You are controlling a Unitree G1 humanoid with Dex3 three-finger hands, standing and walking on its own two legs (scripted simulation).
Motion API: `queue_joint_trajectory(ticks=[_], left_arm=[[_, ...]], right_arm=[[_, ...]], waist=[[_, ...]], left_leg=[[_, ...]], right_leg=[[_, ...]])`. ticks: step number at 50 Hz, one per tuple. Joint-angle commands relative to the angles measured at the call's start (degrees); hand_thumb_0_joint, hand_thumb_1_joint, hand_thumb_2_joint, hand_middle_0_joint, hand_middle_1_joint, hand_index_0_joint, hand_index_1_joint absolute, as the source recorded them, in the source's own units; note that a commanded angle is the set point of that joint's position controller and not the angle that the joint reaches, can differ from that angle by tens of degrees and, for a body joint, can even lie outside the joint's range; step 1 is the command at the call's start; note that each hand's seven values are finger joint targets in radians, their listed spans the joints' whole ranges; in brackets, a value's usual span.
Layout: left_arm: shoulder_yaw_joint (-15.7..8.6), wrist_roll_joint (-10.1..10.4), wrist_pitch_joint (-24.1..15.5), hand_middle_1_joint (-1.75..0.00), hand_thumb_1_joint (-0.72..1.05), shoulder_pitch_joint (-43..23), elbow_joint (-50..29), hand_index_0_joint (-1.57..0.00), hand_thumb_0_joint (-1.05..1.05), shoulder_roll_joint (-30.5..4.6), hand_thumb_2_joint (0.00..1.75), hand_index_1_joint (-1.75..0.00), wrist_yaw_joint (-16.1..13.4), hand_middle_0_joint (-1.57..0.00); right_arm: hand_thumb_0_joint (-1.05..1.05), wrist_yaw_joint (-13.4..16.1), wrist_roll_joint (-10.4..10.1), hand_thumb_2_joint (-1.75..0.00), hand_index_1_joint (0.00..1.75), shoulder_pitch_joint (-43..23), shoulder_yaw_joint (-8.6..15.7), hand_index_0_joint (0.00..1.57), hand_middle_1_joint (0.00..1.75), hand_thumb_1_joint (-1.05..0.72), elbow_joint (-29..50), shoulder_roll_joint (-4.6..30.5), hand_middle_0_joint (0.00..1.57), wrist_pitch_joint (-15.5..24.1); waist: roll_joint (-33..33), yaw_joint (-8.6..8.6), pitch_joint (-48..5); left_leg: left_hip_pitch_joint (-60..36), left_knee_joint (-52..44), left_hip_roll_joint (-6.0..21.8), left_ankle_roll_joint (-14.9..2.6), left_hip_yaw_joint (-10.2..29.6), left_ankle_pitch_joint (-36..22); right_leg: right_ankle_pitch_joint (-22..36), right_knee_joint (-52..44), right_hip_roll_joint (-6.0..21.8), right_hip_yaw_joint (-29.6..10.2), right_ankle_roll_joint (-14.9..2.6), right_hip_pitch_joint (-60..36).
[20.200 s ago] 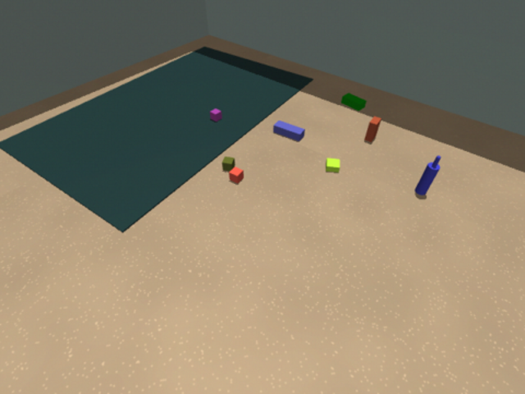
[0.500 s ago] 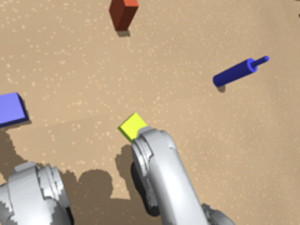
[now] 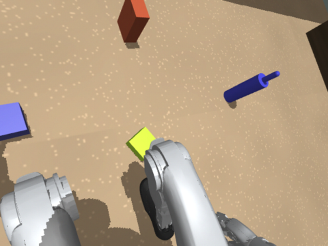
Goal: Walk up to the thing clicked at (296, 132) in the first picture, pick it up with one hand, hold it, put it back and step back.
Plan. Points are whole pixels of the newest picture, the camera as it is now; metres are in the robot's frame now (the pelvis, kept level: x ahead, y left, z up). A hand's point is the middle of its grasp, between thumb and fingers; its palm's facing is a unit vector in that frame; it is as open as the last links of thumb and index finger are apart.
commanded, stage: rest palm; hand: left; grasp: from above
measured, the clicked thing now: out of the picture +0.44 +0.32 -0.27
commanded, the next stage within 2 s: close in 0.26 s
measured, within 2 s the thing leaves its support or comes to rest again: neither
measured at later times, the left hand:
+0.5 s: hand out of the picture +0.43 +0.31 -0.25, palm faces -0.46 -0.16 -0.87, open 13.9 cm
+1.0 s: hand out of the picture +0.42 +0.31 -0.25, palm faces -0.45 -0.17 -0.88, open 12.7 cm
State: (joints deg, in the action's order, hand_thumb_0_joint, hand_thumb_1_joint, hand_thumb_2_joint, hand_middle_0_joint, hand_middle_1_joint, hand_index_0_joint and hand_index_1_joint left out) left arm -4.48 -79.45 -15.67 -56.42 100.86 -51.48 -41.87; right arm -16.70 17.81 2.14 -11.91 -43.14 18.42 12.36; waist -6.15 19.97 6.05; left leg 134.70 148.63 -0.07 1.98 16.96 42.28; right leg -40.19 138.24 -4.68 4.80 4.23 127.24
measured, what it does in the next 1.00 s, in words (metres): stands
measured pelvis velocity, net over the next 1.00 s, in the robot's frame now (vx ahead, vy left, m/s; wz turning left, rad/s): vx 0.00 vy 0.00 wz -0.02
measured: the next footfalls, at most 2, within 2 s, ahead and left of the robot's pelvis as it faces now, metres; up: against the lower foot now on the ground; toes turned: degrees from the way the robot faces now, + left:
none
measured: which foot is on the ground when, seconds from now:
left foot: down 0.00-1.00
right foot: down 0.00-1.00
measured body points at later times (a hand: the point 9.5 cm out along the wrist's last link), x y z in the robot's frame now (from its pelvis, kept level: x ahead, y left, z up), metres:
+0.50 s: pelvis +0.00 +0.00 +0.00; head +0.27 +0.13 +0.34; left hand +0.45 +0.32 -0.20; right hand +0.06 -0.25 -0.06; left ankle +0.06 +0.13 -0.26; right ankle +0.11 -0.14 -0.26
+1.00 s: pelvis +0.00 +0.00 +0.01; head +0.27 +0.13 +0.34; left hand +0.44 +0.32 -0.20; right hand +0.05 -0.27 -0.04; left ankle +0.06 +0.13 -0.26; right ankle +0.11 -0.14 -0.26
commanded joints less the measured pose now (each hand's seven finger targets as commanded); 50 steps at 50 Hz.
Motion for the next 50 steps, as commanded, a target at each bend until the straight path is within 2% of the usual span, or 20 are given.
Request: queue_joint_trajectory(ticks=[1,6,11,13,16,17,20,23,24,26,28,31,32,33,34,35,41,44,45,50], left_arm=[[0.51,1.66,3.15,-1.02,-0.53,-15.63,-3.62,-0.06,0.0,-9.83,0.97,-1.02,-3.43,-0.06],[-2.54,5.08,5.66,-1.03,-0.52,-15.67,-3.33,-0.06,0.0,-12.35,0.95,-1.02,-2.36,-0.06],[-4.62,6.27,5.06,-1.05,-0.51,-16.17,-4.39,-0.07,0.0,-15.42,0.93,-1.03,0.56,-0.06],[-3.66,6.18,4.55,-1.05,-0.52,-15.86,-4.78,-0.07,0.0,-14.39,0.93,-1.04,1.87,-0.06],[-3.59,6.17,3.18,-1.04,-0.53,-15.55,-6.32,-0.06,0.0,-14.8,0.95,-1.03,2.99,-0.06],[-3.22,6.6,2.48,-1.04,-0.53,-16.5,-7.28,-0.06,0.0,-15.35,0.95,-1.04,3.11,-0.06],[-1.72,5.99,1.46,-1.04,-0.46,-14.0,-5.13,-0.11,0.0,-12.91,0.93,-1.03,3.63,-0.09],[-1.62,5.93,0.55,-1.02,-0.43,-14.19,-5.46,-0.13,0.0,-13.66,0.92,-1.01,2.99,-0.12],[-2.89,6.27,0.24,-1.03,-0.43,-14.11,-5.92,-0.13,0.0,-14.66,0.92,-1.02,2.27,-0.11],[-1.6,5.95,-0.03,-1.03,-0.41,-13.47,-3.47,-0.14,0.0,-13.18,0.89,-1.01,1.9,-0.11],[-1.5,5.41,-0.25,-1.02,-0.38,-14.99,-4.76,-0.15,0.0,-14.01,0.87,-0.99,1.13,-0.13],[-2.12,4.83,-0.09,-1.0,-0.36,-14.66,-4.18,-0.17,0.0,-15.72,0.86,-0.98,0.08,-0.15],[-1.07,4.57,0.04,-0.99,-0.36,-14.99,-5.17,-0.18,0.0,-14.69,0.86,-0.97,-0.23,-0.15],[-2.08,4.36,0.54,-1.0,-0.35,-13.59,-3.26,-0.18,0.0,-15.49,0.86,-0.97,-0.66,-0.15],[-1.01,4.55,0.88,-0.99,-0.33,-13.99,-3.99,-0.19,0.0,-14.64,0.84,-0.96,-0.76,-0.16],[-1.94,4.56,1.25,-0.98,-0.33,-13.7,-3.92,-0.19,0.0,-15.51,0.83,-0.95,-1.14,-0.16],[-1.01,6.7,3.58,-0.92,-0.29,-16.19,-5.92,-0.23,0.0,-15.11,0.79,-0.9,-0.71,-0.21],[-2.66,7.25,4.3,-0.91,-0.26,-13.33,-3.42,-0.25,0.0,-16.02,0.77,-0.88,0.29,-0.23],[-3.0,7.37,4.21,-0.9,-0.25,-13.63,-3.29,-0.26,0.0,-16.62,0.76,-0.87,0.7,-0.24],[-2.33,7.84,3.03,-0.89,-0.19,-13.61,-4.25,-0.3,0.0,-15.57,0.71,-0.86,2.8,-0.27]], right_arm=[[0.0,-0.25,-0.51,-0.9,0.3,10.13,5.46,0.2,0.3,-0.9,-0.65,19.77,0.2,1.54],[0.0,-0.96,-1.26,-0.91,0.3,10.07,4.83,0.2,0.3,-0.91,0.21,20.12,0.2,3.29],[0.0,-1.26,-1.44,-0.91,0.3,10.66,3.47,0.2,0.3,-0.91,0.41,19.59,0.2,3.85],[0.0,-1.25,-1.35,-0.91,0.3,10.09,3.37,0.2,0.3,-0.91,0.4,19.47,0.2,4.03],[0.0,-1.38,-0.9,-0.91,0.3,10.85,2.75,0.2,0.3,-0.91,0.59,19.67,0.2,3.65],[0.0,-1.26,-1.02,-0.91,0.3,10.05,2.73,0.2,0.3,-0.91,0.17,19.84,0.2,3.48],[0.0,-1.63,-0.47,-0.9,0.3,11.76,2.16,0.2,0.3,-0.9,0.36,19.62,0.2,3.02],[0.0,-1.48,-0.59,-0.9,0.3,12.47,1.53,0.2,0.3,-0.9,0.28,19.66,0.2,2.76],[0.0,-1.28,-0.49,-0.9,0.3,12.88,1.66,0.2,0.3,-0.9,-0.04,20.02,0.2,2.55],[0.0,-1.42,-0.28,-0.9,0.3,12.76,0.89,0.2,0.3,-0.9,0.31,19.52,0.2,2.55],[0.0,-1.07,-0.3,-0.9,0.3,12.18,1.8,0.2,0.3,-0.9,0.95,20.97,0.2,2.37],[0.0,-0.48,-0.44,-0.9,0.3,11.41,1.68,0.2,0.3,-0.9,0.97,20.89,0.2,2.42],[0.0,-0.41,-0.52,-0.9,0.3,10.72,2.0,0.2,0.3,-0.9,1.55,20.97,0.2,2.55],[0.0,-0.22,-0.32,-0.9,0.3,11.1,1.75,0.2,0.3,-0.89,1.37,20.78,0.2,2.4],[0.0,-0.1,-0.54,-0.9,0.3,10.63,1.88,0.2,0.3,-0.9,2.17,20.81,0.2,2.68],[0.0,-0.04,-0.41,-0.9,0.3,11.29,2.04,0.2,0.3,-0.89,1.86,20.91,0.2,2.64],[0.0,0.5,-1.4,-0.9,0.3,10.33,2.75,0.2,0.3,-0.89,2.27,21.05,0.2,3.48],[0.0,0.59,-1.44,-0.9,0.3,11.64,2.96,0.2,0.3,-0.9,2.02,21.43,0.2,3.48],[0.0,0.4,-1.68,-0.9,0.3,11.75,2.18,0.2,0.3,-0.9,1.97,20.8,0.2,3.46],[0.0,0.21,-0.92,-0.9,0.3,11.4,1.57,0.2,0.3,-0.9,1.83,20.48,0.2,3.44]], waist=[[25.3,4.15,-29.52],[24.8,3.39,-32.3],[30.25,3.14,-35.39],[31.53,3.16,-34.28],[32.33,3.74,-35.32],[32.54,3.32,-35.4],[30.16,4.44,-33.71],[28.46,4.3,-34.31],[29.48,3.72,-35.58],[27.29,4.71,-33.09],[27.52,4.81,-32.86],[26.89,4.25,-31.79],[26.54,4.27,-31.73],[26.19,4.34,-31.48],[25.43,4.34,-30.5],[25.17,4.34,-31.12],[25.43,4.12,-30.55],[25.35,4.03,-31.67],[24.95,3.85,-31.78],[28.47,4.15,-32.17]], left_leg=[[-26.9,-17.26,1.73,-1.76,-7.79,-7.24],[-27.03,-16.41,2.03,-1.76,-7.39,-10.36],[-30.73,-16.6,2.11,-1.16,-6.97,-14.99],[-31.19,-16.43,1.96,-0.91,-7.24,-14.46],[-32.68,-16.1,2.03,-0.75,-7.13,-16.78],[-31.79,-16.14,2.23,-0.73,-7.04,-16.31],[-31.1,-15.43,2.14,-0.91,-6.99,-18.1],[-30.53,-14.74,2.12,-1.39,-7.24,-18.69],[-30.87,-15.59,2.19,-1.28,-7.08,-19.22],[-28.95,-15.03,2.22,-1.57,-6.9,-17.41],[-28.85,-15.65,2.14,-1.58,-6.77,-15.71],[-27.7,-16.06,2.18,-1.64,-7.08,-12.73],[-27.66,-16.01,2.15,-1.58,-7.23,-12.48],[-27.25,-16.03,2.18,-1.79,-7.4,-11.57],[-26.57,-15.61,2.14,-1.93,-7.71,-10.23],[-26.73,-16.06,2.17,-2.03,-7.85,-10.2],[-26.12,-17.27,2.34,-1.79,-7.55,-7.95],[-26.6,-17.03,2.49,-1.75,-7.48,-10.52],[-26.37,-16.12,2.41,-1.87,-7.51,-11.77],[-29.65,-17.14,2.39,-1.27,-7.02,-14.39]], right_leg=[[11.69,-12.19,-0.66,10.4,-4.47,-12.85],[14.39,-11.46,-0.44,9.65,-4.16,-15.29],[17.83,-9.9,-0.61,10.14,-4.57,-18.15],[17.46,-9.12,-0.34,10.37,-4.71,-17.53],[19.16,-8.86,-0.33,10.96,-4.69,-18.57],[18.94,-9.16,-0.53,10.85,-4.68,-19.22],[20.6,-9.32,-0.49,11.32,-4.35,-19.81],[21.95,-10.29,-0.76,11.11,-4.1,-21.23],[22.25,-10.8,-0.9,11.08,-4.27,-22.07],[20.96,-10.34,-0.76,11.71,-4.14,-20.44],[19.23,-10.45,-0.79,11.78,-4.34,-19.25],[16.39,-11.45,-0.78,11.41,-4.32,-19.21],[16.33,-11.57,-0.71,11.22,-4.35,-19.2],[15.78,-12.06,-0.93,11.07,-4.3,-19.47],[14.94,-12.44,-0.75,10.74,-4.07,-18.92],[14.82,-13.05,-0.96,10.54,-4.13,-19.62],[12.35,-13.15,-0.55,10.27,-4.44,-17.79],[14.83,-13.13,-0.77,10.19,-4.34,-19.4],[16.03,-12.56,-0.48,10.29,-4.17,-19.38],[17.78,-11.41,-0.47,11.12,-4.51,-20.09]])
